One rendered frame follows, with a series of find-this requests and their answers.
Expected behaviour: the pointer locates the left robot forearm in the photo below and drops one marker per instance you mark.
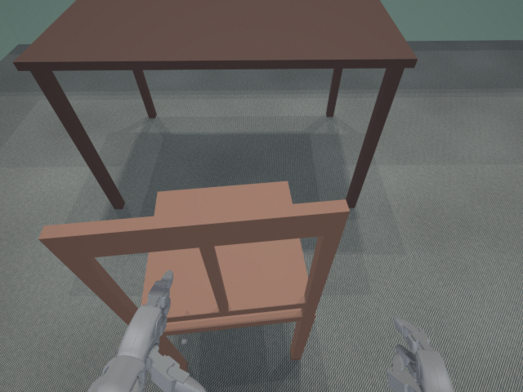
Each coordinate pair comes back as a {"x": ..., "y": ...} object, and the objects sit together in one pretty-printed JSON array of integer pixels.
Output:
[{"x": 121, "y": 374}]

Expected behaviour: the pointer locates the robot right hand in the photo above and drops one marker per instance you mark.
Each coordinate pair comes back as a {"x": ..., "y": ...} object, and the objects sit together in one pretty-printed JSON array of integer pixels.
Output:
[{"x": 427, "y": 370}]

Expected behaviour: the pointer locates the robot left hand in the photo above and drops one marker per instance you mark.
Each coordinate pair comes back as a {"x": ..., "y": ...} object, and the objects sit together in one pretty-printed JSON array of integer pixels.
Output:
[{"x": 145, "y": 329}]

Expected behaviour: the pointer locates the chair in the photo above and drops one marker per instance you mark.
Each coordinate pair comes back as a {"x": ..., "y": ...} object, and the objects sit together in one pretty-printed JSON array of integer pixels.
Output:
[{"x": 235, "y": 253}]

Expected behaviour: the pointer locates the table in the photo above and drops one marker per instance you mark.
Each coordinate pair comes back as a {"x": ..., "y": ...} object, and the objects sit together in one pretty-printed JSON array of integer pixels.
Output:
[{"x": 142, "y": 35}]

